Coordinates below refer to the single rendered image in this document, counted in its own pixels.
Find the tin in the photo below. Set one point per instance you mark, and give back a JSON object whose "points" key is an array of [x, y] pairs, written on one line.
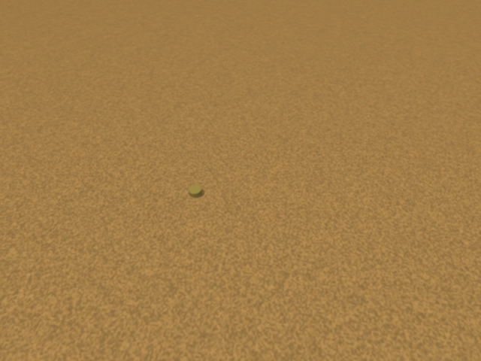
{"points": [[195, 191]]}

